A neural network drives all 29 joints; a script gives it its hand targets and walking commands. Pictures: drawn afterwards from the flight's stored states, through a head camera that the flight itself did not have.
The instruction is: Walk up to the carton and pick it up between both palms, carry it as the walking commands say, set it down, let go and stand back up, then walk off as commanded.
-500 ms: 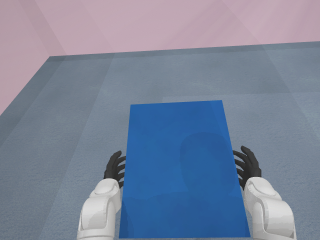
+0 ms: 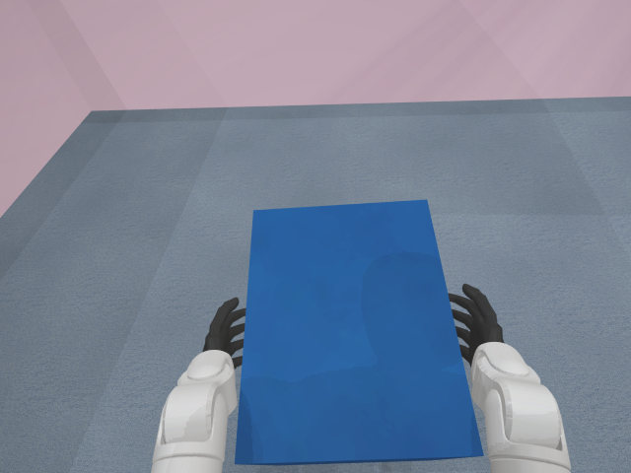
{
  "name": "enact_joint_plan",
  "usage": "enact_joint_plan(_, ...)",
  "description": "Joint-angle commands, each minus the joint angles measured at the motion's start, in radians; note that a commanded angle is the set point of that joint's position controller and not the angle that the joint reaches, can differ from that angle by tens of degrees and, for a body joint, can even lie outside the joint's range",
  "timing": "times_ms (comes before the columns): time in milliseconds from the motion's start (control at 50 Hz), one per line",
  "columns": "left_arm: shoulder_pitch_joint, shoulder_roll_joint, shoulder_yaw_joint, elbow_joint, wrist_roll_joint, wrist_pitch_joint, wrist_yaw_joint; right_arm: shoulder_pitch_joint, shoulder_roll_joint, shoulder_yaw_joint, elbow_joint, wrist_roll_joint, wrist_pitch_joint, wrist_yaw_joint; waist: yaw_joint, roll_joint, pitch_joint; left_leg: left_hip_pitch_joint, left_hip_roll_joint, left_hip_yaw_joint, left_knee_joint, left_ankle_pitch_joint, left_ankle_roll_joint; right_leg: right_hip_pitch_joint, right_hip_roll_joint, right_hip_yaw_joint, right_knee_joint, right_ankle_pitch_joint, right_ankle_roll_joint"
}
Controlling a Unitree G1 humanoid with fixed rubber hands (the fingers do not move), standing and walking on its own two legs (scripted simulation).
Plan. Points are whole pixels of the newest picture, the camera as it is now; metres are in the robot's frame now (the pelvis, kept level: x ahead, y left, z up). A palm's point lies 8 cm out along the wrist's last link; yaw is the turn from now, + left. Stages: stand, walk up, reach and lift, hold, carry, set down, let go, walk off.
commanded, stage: carry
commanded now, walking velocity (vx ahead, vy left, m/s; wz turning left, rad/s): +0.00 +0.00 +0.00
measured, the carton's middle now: (347, 341) +0.32 -0.01 -0.05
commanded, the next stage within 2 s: none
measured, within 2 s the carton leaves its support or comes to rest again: neither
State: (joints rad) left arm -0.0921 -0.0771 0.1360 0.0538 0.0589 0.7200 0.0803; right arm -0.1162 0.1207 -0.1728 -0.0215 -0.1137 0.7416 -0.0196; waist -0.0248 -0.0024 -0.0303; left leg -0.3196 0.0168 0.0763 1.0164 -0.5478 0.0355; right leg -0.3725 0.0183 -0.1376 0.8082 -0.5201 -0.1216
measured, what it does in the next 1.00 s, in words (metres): walks ahead: left foot, then right foot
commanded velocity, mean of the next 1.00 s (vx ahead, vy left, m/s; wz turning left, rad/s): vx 0.00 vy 0.00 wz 0.00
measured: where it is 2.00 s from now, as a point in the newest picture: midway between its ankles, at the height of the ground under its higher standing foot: (356, 365)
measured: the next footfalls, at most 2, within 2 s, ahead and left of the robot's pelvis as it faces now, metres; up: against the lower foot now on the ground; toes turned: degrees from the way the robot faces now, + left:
left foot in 0.24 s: +0.10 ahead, +0.12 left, +0.00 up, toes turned +8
right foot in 0.48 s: +0.42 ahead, -0.07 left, +0.00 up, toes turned +2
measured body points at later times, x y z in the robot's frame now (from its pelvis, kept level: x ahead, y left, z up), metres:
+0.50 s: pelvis +0.28 -0.02 -0.04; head +0.32 -0.05 +0.41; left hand +0.58 +0.14 -0.02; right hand +0.59 -0.19 -0.02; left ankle +0.08 +0.11 -0.68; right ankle +0.38 -0.08 -0.72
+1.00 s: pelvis +0.52 -0.03 +0.00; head +0.53 -0.03 +0.45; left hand +0.81 +0.15 +0.02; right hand +0.83 -0.18 +0.04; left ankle +0.52 +0.04 -0.70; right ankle +0.42 -0.09 -0.60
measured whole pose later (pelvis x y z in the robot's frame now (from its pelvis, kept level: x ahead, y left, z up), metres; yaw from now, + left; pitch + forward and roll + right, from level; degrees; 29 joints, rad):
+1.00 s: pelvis +0.52 -0.03 +0.00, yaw +3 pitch +1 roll +1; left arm -0.16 -0.04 0.14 0.12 0.08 0.70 0.07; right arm -0.21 0.10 -0.17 0.07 -0.14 0.70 -0.01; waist -0.04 -0.01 0.01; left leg -0.38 -0.01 0.15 0.78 -0.40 0.10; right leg -0.45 0.08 -0.06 1.36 -0.68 0.04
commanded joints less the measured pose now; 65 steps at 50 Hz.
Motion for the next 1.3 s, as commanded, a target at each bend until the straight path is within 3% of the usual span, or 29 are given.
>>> enact_joint_plan(0,-0.619,-0.63,-0.586,-0.226,-0.145,-0.061,-0.185,-0.504,0.608,0.629,-0.091,0.169,-0.049,0.117,0.032,-0.18,-0.313,-0.309,-0.008,-0.044,0.094,0.051,-0.008,0.622,-0.262,0.381,-0.255,1.81,0.099)
enact_joint_plan(120,-0.484,-0.601,-0.531,-0.13,-0.097,-0.037,-0.188,-0.445,0.61,0.629,-0.045,0.152,-0.038,0.115,0.038,-0.249,-0.268,-0.33,-0.079,0.103,-0.036,0.058,0.012,0.695,-0.186,0.223,-0.221,2.112,0.168)
enact_joint_plan(180,-0.514,-0.623,-0.545,-0.192,-0.12,-0.05,-0.202,-0.499,0.63,0.662,-0.11,0.179,-0.044,0.129,0.027,-0.226,-0.262,-0.162,-0.162,0.227,-0.308,0.196,-0.006,0.621,-0.121,0.159,-0.11,2.285,0.19)
enact_joint_plan(220,-0.525,-0.64,-0.585,-0.214,-0.133,-0.046,-0.204,-0.48,0.642,0.649,-0.081,0.165,-0.037,0.129,-0.015,-0.162,-0.352,0.108,-0.091,0.158,-0.394,0.473,0.028,0.455,-0.161,0.146,0.166,2.176,0.202)
enact_joint_plan(240,-0.571,-0.614,-0.587,-0.229,-0.144,-0.047,-0.205,-0.459,0.606,0.624,-0.058,0.157,-0.038,0.13,-0.078,0.033,-0.438,0.506,0.086,-0.008,-0.379,1.265,0.155,0.082,-0.052,0.041,0.59,1.726,0.276)
enact_joint_plan(260,-0.607,-0.583,-0.571,-0.192,-0.13,-0.047,-0.206,-0.447,0.588,0.591,0.011,0.153,-0.044,0.132,-0.097,0.391,-0.369,0.718,0.327,-0.368,-0.349,2.016,0.369,-0.396,0.113,0.066,1.016,0.281,0.291)
enact_joint_plan(280,-0.64,-0.554,-0.563,-0.181,-0.162,-0.051,-0.216,-0.397,0.556,0.546,0.074,0.121,-0.044,0.121,-0.104,0.475,-0.276,0.813,0.381,-0.51,-0.389,2.082,0.424,-0.714,0.141,0.181,1.176,-0.447,0.247)
enact_joint_plan(320,-0.684,-0.603,-0.576,-0.199,-0.186,-0.075,-0.211,-0.528,0.577,0.605,-0.059,0.151,-0.065,0.126,-0.118,0.216,-0.188,0.83,0.393,-0.648,-0.329,1.77,0.361,-1.011,0.06,0.41,1.124,-0.773,0.112)
enact_joint_plan(340,-0.661,-0.611,-0.592,-0.26,-0.2,-0.091,-0.206,-0.539,0.605,0.666,-0.153,0.19,-0.072,0.128,-0.108,0.066,-0.14,0.802,0.399,-0.621,-0.316,1.637,0.316,-1.078,0.043,0.388,1.021,-0.826,0.069)
enact_joint_plan(380,-0.514,-0.626,-0.532,-0.132,-0.165,-0.083,-0.2,-0.592,0.637,0.717,-0.189,0.219,-0.067,0.119,-0.051,-0.075,-0.187,0.712,0.35,-0.472,-0.293,1.369,0.207,-0.93,-0.047,0.327,0.554,-0.525,0.054)
enact_joint_plan(420,-0.525,-0.611,-0.557,-0.25,-0.17,-0.078,-0.188,-0.63,0.612,0.76,-0.258,0.258,-0.07,0.122,0.032,0.066,-0.43,0.389,0.156,-0.1,-0.147,1.209,0.048,-0.146,-0.036,0.155,-0.127,0.159,0.083)
enact_joint_plan(440,-0.562,-0.648,-0.569,-0.261,-0.177,-0.085,-0.188,-0.581,0.636,0.762,-0.227,0.266,-0.07,0.125,0.064,0.108,-0.558,0.35,0.114,-0.056,0.034,1.158,0.023,0.137,-0.03,0.154,-0.322,0.572,0.118)
enact_joint_plan(460,-0.535,-0.672,-0.56,-0.172,-0.14,-0.076,-0.189,-0.445,0.651,0.724,-0.113,0.22,-0.058,0.137,0.028,-0.047,-0.494,0.105,-0.004,0.001,0.137,0.4,-0.034,0.367,-0.088,0.269,-0.391,1.187,0.138)
enact_joint_plan(480,-0.526,-0.638,-0.551,-0.141,-0.113,-0.08,-0.192,-0.403,0.636,0.672,-0.022,0.18,-0.059,0.143,0.0,-0.174,-0.507,-0.106,-0.128,-0.053,0.393,0.062,-0.08,0.577,-0.273,0.577,-0.273,1.977,0.051)
enact_joint_plan(500,-0.556,-0.617,-0.543,-0.107,-0.098,-0.084,-0.193,-0.404,0.617,0.644,0.037,0.146,-0.057,0.148,-0.008,-0.296,-0.491,-0.134,-0.134,-0.102,0.394,0.038,-0.041,0.612,-0.298,0.623,-0.205,2.272,0.016)
enact_joint_plan(520,-0.546,-0.594,-0.503,-0.131,-0.105,-0.078,-0.183,-0.458,0.6,0.659,-0.074,0.179,-0.058,0.145,0.009,-0.341,-0.506,-0.158,-0.118,-0.135,0.376,0.085,-0.025,0.63,-0.265,0.558,-0.23,2.109,0.022)
enact_joint_plan(560,-0.583,-0.616,-0.514,-0.145,-0.115,-0.092,-0.2,-0.47,0.653,0.637,0.034,0.178,-0.072,0.153,0.026,-0.196,-0.421,-0.239,-0.079,-0.152,0.373,0.077,-0.013,0.584,-0.252,0.555,-0.239,1.849,0.021)
enact_joint_plan(760,-0.678,-0.715,-0.608,-0.193,-0.142,-0.113,-0.226,-0.486,0.693,0.655,-0.015,0.157,-0.113,0.173,0.034,-0.102,-0.323,-0.256,-0.07,0.023,-0.095,0.117,0.038,0.613,-0.146,0.318,-0.29,1.803,0.162)
enact_joint_plan(840,-0.577,-0.712,-0.601,-0.164,-0.119,-0.074,-0.225,-0.522,0.66,0.637,-0.029,0.138,-0.08,0.163,0.017,-0.198,-0.357,-0.007,-0.145,0.149,-0.398,0.344,0.018,0.492,-0.093,0.217,-0.104,1.994,0.219)
enact_joint_plan(860,-0.598,-0.707,-0.601,-0.172,-0.122,-0.071,-0.228,-0.531,0.685,0.646,-0.035,0.153,-0.077,0.168,-0.025,-0.149,-0.401,0.166,-0.077,0.09,-0.494,0.566,0.064,0.373,-0.106,0.207,0.08,1.852,0.214)
enact_joint_plan(880,-0.651,-0.684,-0.604,-0.204,-0.119,-0.065,-0.224,-0.521,0.688,0.631,0.011,0.157,-0.061,0.168,-0.071,0.005,-0.519,0.42,0.085,-0.027,-0.482,1.1,0.177,0.16,-0.026,0.116,0.418,1.54,0.292)
enact_joint_plan(900,-0.621,-0.684,-0.592,-0.169,-0.121,-0.048,-0.231,-0.511,0.675,0.617,0.006,0.152,-0.056,0.171,-0.074,0.265,-0.524,0.672,0.336,-0.338,-0.388,1.773,0.34,-0.237,0.081,0.142,0.7,0.203,0.267)
enact_joint_plan(920,-0.687,-0.649,-0.578,-0.197,-0.135,-0.051,-0.235,-0.406,0.67,0.571,0.128,0.11,-0.046,0.171,-0.063,0.31,-0.463,0.617,0.383,-0.427,-0.429,1.854,0.405,-0.343,0.084,0.214,0.825,-0.227,0.238)
enact_joint_plan(960,-0.712,-0.695,-0.551,-0.16,-0.149,-0.058,-0.247,-0.478,0.704,0.594,0.088,0.12,-0.046,0.191,-0.046,0.032,-0.345,0.484,0.391,-0.492,-0.413,1.477,0.385,-0.443,-0.016,0.323,0.641,-0.323,0.136)
enact_joint_plan(1000,-0.717,-0.713,-0.532,-0.147,-0.128,-0.055,-0.239,-0.545,0.725,0.617,0.048,0.136,-0.05,0.195,-0.022,-0.026,-0.282,0.383,0.312,-0.356,-0.43,1.164,0.315,-0.404,-0.057,0.25,0.354,-0.269,0.113)
enact_joint_plan(1080,-0.662,-0.779,-0.553,-0.11,-0.119,-0.053,-0.233,-0.579,0.757,0.652,0.047,0.169,-0.049,0.201,0.042,0.18,-0.452,0.222,0.172,-0.049,-0.313,0.948,0.116,0.144,-0.075,0.156,-0.434,0.364,0.155)
enact_joint_plan(1100,-0.74,-0.793,-0.575,-0.166,-0.127,-0.068,-0.235,-0.54,0.781,0.632,0.08,0.159,-0.05,0.205,0.018,0.117,-0.462,0.188,0.123,-0.021,-0.272,0.727,0.064,0.255,-0.105,0.213,-0.392,0.752,0.124)
enact_joint_plan(1140,-0.711,-0.822,-0.583,-0.089,-0.118,-0.07,-0.242,-0.586,0.785,0.641,0.026,0.149,-0.066,0.2,-0.001,-0.224,-0.498,0.02,0.002,-0.007,-0.216,0.037,-0.004,0.448,-0.292,0.374,-0.265,1.643,0.074)
enact_joint_plan(1280,-0.677,-0.819,-0.625,-0.252,-0.129,-0.064,-0.218,-0.564,0.819,0.698,-0.079,0.206,-0.06,0.19,0.022,-0.196,-0.554,0.046,-0.009,0.011,-0.348,0.197,0.013,0.52,-0.228,0.291,-0.179,1.682,0.049)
